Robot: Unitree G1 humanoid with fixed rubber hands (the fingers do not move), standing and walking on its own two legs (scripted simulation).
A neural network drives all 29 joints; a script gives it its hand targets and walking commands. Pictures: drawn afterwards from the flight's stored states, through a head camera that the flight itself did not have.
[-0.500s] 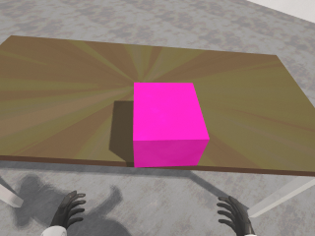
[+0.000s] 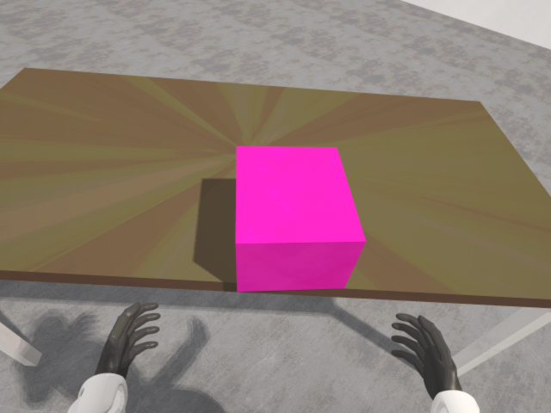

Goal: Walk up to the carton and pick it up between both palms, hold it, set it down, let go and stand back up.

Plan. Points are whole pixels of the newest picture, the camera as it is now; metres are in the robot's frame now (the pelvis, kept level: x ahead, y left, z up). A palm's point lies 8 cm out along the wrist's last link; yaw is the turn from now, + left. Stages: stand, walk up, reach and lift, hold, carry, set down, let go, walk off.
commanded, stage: reach and lift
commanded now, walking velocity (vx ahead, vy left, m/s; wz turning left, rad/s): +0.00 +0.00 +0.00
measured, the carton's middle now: (289, 216) +0.46 -0.01 -0.01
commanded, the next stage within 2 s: none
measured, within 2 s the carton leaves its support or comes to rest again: neither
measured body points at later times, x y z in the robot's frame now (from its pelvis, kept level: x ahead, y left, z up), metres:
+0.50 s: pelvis +0.01 +0.00 +0.00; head +0.01 +0.01 +0.45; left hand +0.27 +0.22 +0.02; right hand +0.29 -0.21 +0.03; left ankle -0.01 +0.13 -0.75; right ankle -0.01 -0.12 -0.75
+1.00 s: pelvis +0.00 +0.00 +0.00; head +0.02 +0.01 +0.45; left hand +0.36 +0.22 +0.08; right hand +0.37 -0.21 +0.08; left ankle -0.01 +0.13 -0.75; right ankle -0.01 -0.12 -0.75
